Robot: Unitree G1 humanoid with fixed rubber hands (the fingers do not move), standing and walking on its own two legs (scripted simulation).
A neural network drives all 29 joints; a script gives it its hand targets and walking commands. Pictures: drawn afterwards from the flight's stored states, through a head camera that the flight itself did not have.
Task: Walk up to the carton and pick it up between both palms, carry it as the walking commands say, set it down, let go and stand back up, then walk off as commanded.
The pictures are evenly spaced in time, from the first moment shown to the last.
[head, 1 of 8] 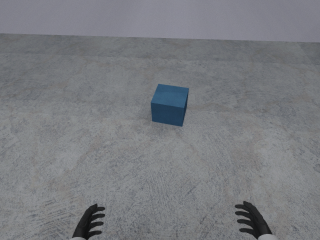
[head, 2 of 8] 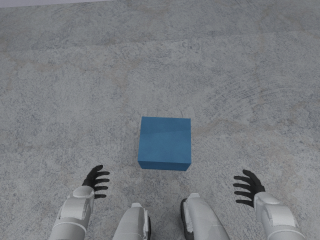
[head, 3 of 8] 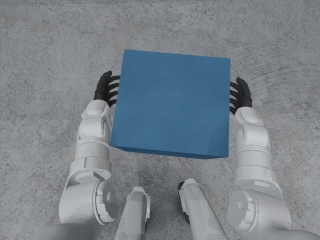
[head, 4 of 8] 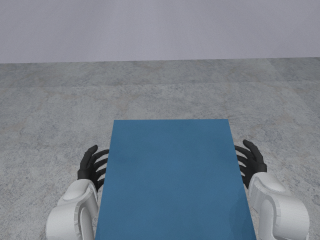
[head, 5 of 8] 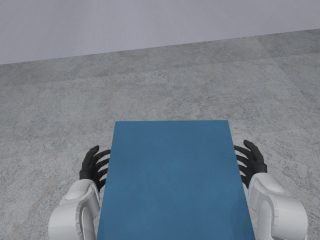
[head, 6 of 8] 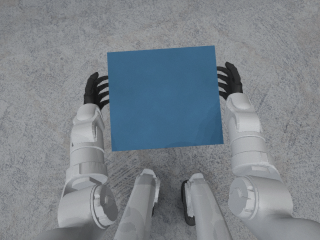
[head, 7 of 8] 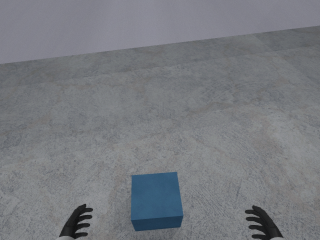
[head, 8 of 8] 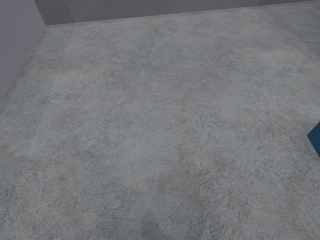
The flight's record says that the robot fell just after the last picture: no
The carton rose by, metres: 0.70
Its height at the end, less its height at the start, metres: +0.00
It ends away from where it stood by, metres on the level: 0.73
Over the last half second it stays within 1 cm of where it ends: yes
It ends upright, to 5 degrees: yes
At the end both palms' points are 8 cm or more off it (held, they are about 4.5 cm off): yes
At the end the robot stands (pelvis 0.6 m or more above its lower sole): yes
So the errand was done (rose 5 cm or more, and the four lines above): yes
